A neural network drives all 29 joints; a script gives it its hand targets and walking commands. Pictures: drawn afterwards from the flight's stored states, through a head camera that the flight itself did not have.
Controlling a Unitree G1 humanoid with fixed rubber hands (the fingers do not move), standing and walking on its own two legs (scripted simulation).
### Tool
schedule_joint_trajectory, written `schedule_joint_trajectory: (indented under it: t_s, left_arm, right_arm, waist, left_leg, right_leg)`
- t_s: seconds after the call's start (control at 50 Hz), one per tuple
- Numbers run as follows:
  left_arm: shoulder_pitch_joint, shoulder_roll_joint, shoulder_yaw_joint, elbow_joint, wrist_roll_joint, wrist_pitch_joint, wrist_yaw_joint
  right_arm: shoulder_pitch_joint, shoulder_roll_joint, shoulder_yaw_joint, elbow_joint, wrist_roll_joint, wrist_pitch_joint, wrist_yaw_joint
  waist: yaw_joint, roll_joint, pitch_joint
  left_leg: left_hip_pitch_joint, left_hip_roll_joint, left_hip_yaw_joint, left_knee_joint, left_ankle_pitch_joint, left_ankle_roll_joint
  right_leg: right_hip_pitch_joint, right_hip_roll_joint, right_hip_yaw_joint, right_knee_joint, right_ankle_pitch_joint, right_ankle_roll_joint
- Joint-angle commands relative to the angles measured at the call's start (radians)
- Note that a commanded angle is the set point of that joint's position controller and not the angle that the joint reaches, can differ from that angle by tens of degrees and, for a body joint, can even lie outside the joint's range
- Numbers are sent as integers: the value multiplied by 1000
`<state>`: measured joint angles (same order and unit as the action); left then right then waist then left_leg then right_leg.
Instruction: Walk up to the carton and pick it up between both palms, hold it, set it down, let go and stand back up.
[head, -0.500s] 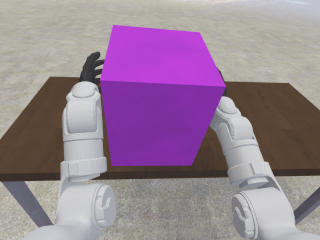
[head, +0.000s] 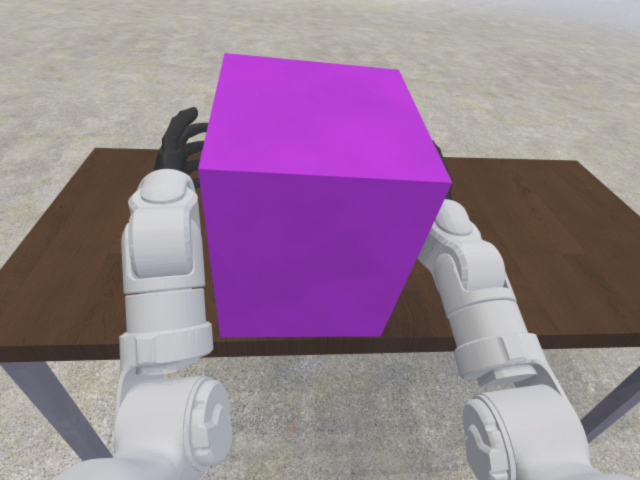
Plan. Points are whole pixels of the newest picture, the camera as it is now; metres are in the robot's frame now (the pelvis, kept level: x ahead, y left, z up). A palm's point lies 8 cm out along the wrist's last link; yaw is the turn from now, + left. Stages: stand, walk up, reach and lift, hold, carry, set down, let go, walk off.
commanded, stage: hold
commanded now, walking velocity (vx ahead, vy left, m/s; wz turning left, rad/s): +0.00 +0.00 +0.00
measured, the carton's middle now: (308, 205) +0.37 +0.00 +0.20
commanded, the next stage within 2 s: none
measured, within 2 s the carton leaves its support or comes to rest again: neither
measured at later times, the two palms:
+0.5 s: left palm (174, 185) +0.36 +0.15 +0.24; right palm (428, 208) +0.35 -0.14 +0.21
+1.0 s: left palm (176, 184) +0.36 +0.15 +0.24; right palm (430, 211) +0.35 -0.14 +0.21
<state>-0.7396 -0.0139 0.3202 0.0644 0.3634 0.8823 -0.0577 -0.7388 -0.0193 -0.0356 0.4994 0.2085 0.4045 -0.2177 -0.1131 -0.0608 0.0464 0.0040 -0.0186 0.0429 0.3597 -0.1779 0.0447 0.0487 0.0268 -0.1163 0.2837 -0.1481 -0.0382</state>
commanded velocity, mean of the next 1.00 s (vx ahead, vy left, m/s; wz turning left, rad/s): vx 0.00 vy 0.00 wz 0.00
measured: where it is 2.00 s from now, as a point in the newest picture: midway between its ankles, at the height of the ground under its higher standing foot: outside the picture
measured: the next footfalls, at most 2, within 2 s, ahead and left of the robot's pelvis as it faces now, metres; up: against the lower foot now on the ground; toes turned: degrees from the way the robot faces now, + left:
none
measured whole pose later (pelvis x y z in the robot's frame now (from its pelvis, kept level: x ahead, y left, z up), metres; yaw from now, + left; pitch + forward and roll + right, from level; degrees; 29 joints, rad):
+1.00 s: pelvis -0.01 +0.00 +0.00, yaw +0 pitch -12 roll -1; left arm -0.76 -0.02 0.33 0.10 0.38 0.85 -0.06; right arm -0.74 0.00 -0.06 0.55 0.17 0.35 -0.20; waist -0.11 -0.07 0.08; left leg 0.02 -0.02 0.04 0.35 -0.17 0.05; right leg 0.06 0.02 -0.11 0.28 -0.14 -0.04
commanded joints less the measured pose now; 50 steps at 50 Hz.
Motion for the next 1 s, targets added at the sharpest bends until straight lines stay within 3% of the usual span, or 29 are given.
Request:
schedule_joint_trajectory:
  t_s: [0.0, 0.08, 0.2, 0.3, 0.36, 0.42, 0.44, 0.52, 0.62, 0.88, 0.94, 0.98]
  left_arm:
    - [-585, -507, -444, -67, -161, -48, -130]
    - [-575, -501, -420, -53, -153, -50, -136]
    - [-594, -504, -421, -54, -146, -56, -140]
    - [-589, -509, -424, -68, -155, -64, -136]
    - [-604, -513, -450, -91, -160, -71, -128]
    - [-612, -508, -459, -89, -158, -73, -122]
    - [-604, -505, -457, -71, -160, -68, -121]
    - [-593, -512, -447, -50, -149, -68, -134]
    - [-571, -504, -410, -30, -136, -66, -136]
    - [-622, -519, -426, -16, -144, -72, -129]
    - [-601, -510, -403, 3, -135, -72, -134]
    - [-619, -513, -412, -8, -140, -78, -132]
  right_arm:
    - [-843, 477, 324, -350, 87, -74, 95]
    - [-837, 478, 325, -335, 77, -77, 96]
    - [-843, 480, 310, -331, 52, -92, 106]
    - [-838, 490, 329, -332, 68, -99, 104]
    - [-846, 488, 322, -345, 65, -110, 107]
    - [-833, 474, 305, -324, 55, -109, 107]
    - [-831, 473, 300, -324, 48, -110, 105]
    - [-821, 482, 293, -306, 39, -107, 106]
    - [-851, 477, 312, -321, 46, -117, 110]
    - [-864, 498, 285, -284, 34, -130, 111]
    - [-857, 489, 279, -270, 24, -126, 116]
    - [-868, 493, 273, -283, 23, -132, 116]
  waist:
    - [-17, 109, -400]
    - [1, 82, -383]
    - [-11, 71, -384]
    - [3, 83, -393]
    - [-9, 111, -432]
    - [-30, 111, -406]
    - [-18, 95, -411]
    - [-26, 103, -372]
    - [3, 75, -380]
    - [-5, 103, -394]
    - [-6, 73, -365]
    - [-7, 82, -384]
  left_leg:
    - [67, 13, -32, -39, 248, -70]
    - [17, 7, -32, -67, 171, -47]
    - [57, 15, -27, -58, 188, -52]
    - [39, 7, -31, -60, 202, -53]
    - [58, 12, -27, -47, 207, -55]
    - [80, 13, -27, -46, 205, -66]
    - [81, 16, -33, -53, 199, -67]
    - [70, 15, -26, -59, 179, -58]
    - [55, 11, -26, -68, 185, -43]
    - [67, 11, -18, -59, 175, -51]
    - [50, 9, -22, -70, 130, -41]
    - [40, 11, -20, -77, 136, -40]
  right_leg:
    - [132, 14, 38, -13, 191, 53]
    - [134, 0, 37, -11, 162, 57]
    - [118, 7, 30, -11, 157, 51]
    - [131, 2, 34, -5, 195, 57]
    - [129, 3, 27, -4, 173, 50]
    - [106, 4, 26, -12, 155, 51]
    - [106, 7, 21, -12, 146, 51]
    - [108, 4, 27, -17, 135, 53]
    - [138, 2, 27, -15, 153, 59]
    - [114, 1, 24, -18, 139, 52]
    - [121, 1, 24, -19, 108, 56]
    - [116, -2, 22, -20, 118, 53]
